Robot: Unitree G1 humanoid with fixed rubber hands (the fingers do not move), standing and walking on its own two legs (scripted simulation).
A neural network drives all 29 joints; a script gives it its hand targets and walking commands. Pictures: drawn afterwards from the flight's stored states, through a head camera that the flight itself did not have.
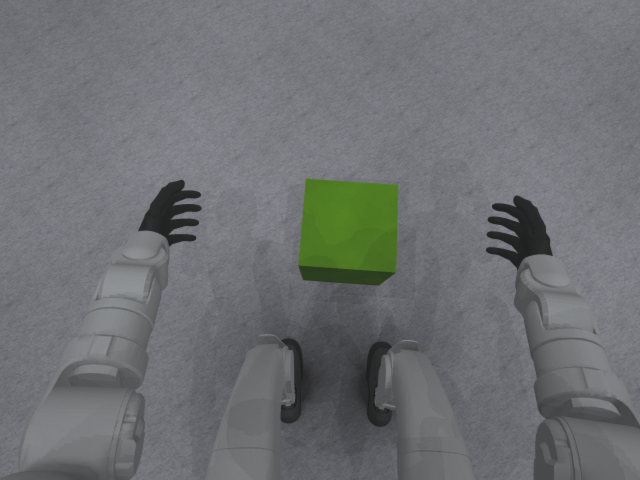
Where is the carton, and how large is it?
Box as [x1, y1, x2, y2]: [298, 179, 397, 285]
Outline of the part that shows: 306,179 298,263 303,279 378,285 395,272 397,185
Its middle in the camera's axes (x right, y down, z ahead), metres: +0.07 +0.00 +0.97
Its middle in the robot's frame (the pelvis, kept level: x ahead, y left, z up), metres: +0.50 -0.04 -0.55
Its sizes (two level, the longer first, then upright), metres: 0.210 0.200 0.250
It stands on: the floor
